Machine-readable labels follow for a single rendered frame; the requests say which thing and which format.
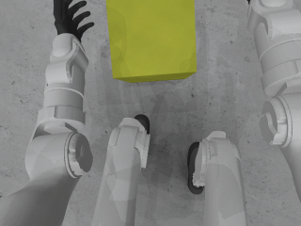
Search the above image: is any robot left forearm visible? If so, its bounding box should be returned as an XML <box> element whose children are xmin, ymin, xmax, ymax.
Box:
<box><xmin>24</xmin><ymin>33</ymin><xmax>89</xmax><ymax>171</ymax></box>

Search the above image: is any left robot upper arm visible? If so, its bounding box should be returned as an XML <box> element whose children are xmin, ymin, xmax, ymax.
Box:
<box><xmin>0</xmin><ymin>131</ymin><xmax>93</xmax><ymax>226</ymax></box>

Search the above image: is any right robot shin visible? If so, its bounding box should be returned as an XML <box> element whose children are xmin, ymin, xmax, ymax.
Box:
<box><xmin>192</xmin><ymin>131</ymin><xmax>242</xmax><ymax>186</ymax></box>

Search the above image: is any robot left hand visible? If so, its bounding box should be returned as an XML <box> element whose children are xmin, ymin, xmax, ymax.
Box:
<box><xmin>53</xmin><ymin>0</ymin><xmax>95</xmax><ymax>43</ymax></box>

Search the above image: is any carton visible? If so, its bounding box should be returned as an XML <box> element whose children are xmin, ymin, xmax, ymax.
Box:
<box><xmin>105</xmin><ymin>0</ymin><xmax>197</xmax><ymax>83</ymax></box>

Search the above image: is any right robot upper arm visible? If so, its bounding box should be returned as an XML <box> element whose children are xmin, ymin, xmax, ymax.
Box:
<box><xmin>260</xmin><ymin>92</ymin><xmax>301</xmax><ymax>202</ymax></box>

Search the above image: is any robot right foot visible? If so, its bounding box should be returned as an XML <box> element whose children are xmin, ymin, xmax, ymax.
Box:
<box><xmin>187</xmin><ymin>142</ymin><xmax>204</xmax><ymax>195</ymax></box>

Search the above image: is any robot right forearm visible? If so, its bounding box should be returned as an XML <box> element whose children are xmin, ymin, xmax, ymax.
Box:
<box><xmin>246</xmin><ymin>0</ymin><xmax>301</xmax><ymax>97</ymax></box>

